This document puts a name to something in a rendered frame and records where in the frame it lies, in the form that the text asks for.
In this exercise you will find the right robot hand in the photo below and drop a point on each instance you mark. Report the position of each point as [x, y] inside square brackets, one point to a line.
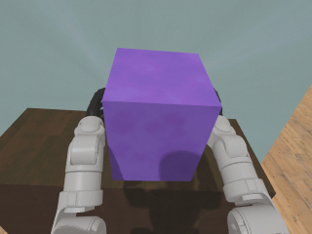
[220, 113]

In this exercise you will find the pedestal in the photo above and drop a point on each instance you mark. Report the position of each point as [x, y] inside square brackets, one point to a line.
[33, 155]

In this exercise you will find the robot left forearm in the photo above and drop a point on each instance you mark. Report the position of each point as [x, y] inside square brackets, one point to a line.
[84, 165]

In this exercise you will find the robot right upper arm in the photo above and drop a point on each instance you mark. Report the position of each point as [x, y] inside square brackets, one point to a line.
[257, 219]

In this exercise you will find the carton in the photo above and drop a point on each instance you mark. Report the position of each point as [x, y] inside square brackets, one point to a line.
[159, 111]

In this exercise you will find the robot right forearm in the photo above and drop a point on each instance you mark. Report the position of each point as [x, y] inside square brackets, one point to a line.
[241, 183]

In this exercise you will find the robot left upper arm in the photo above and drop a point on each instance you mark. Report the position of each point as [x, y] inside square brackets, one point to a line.
[80, 225]

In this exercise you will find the left robot hand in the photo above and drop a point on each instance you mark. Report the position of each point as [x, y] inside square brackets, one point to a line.
[94, 108]

